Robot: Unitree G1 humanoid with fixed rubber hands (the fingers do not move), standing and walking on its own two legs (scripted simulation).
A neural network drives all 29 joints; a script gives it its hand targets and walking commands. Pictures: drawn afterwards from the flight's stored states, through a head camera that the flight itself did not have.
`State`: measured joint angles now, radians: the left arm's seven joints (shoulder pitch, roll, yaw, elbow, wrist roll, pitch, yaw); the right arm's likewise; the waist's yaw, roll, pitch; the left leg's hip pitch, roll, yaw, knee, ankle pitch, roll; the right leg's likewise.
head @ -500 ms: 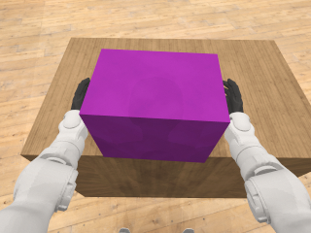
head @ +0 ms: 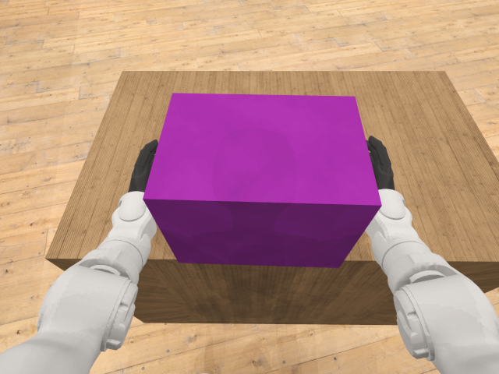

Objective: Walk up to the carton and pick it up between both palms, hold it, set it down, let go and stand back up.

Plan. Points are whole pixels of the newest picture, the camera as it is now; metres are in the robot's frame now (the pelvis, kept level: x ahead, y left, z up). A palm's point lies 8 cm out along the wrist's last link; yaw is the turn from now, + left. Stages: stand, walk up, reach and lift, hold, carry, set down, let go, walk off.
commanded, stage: reach and lift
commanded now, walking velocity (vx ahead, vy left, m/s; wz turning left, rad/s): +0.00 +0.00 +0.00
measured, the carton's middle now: (260, 185) +0.45 +0.02 +0.02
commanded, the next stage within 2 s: none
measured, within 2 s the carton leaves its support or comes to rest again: neither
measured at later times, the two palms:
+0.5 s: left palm (144, 187) +0.42 +0.21 +0.04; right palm (379, 185) +0.44 -0.18 +0.05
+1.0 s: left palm (142, 190) +0.42 +0.21 +0.04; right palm (379, 192) +0.43 -0.18 +0.04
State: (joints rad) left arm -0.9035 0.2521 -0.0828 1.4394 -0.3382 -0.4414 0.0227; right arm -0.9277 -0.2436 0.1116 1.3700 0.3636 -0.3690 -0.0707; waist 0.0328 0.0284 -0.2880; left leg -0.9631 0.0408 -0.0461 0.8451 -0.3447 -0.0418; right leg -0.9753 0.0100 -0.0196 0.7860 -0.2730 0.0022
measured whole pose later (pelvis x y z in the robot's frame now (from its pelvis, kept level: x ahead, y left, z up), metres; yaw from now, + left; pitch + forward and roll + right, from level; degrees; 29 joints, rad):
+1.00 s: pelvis +0.03 +0.01 +0.04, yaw +1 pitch +22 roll -2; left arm -0.80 0.20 0.13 1.53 -0.11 -0.70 0.02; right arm -0.78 -0.17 -0.28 1.35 -0.10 -0.58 -0.04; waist -0.01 0.06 -0.18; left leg -0.70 0.03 -0.04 0.55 -0.25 -0.02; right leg -0.68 0.00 -0.03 0.45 -0.16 0.02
